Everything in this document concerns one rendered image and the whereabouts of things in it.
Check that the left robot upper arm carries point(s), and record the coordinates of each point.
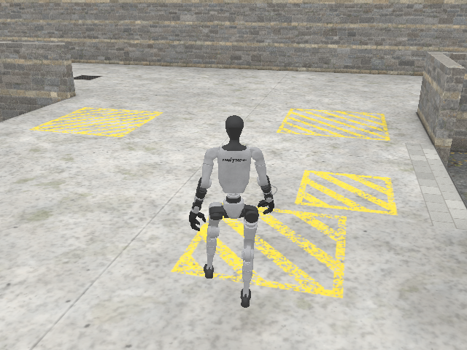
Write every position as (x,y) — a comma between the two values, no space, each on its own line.
(207,167)

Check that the right robot forearm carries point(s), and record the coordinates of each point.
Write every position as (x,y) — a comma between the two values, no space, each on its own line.
(267,191)

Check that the left robot forearm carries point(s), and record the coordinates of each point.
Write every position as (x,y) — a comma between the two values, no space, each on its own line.
(199,198)

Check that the robot left hand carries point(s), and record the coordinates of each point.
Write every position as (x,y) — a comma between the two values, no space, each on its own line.
(193,221)

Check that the right robot upper arm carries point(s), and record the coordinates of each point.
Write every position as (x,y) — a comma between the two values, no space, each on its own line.
(260,165)

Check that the robot right hand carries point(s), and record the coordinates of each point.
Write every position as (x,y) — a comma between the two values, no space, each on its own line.
(263,203)

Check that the robot torso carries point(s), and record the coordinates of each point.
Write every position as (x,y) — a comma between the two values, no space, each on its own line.
(233,175)

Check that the left robot thigh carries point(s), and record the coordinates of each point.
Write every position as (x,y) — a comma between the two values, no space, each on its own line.
(216,213)

